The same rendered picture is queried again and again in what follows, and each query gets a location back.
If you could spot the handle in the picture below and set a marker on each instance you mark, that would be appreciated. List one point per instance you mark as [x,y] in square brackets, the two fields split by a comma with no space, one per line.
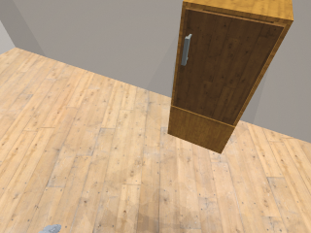
[186,50]

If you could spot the cupboard door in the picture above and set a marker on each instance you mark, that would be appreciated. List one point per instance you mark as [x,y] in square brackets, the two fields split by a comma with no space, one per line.
[226,55]

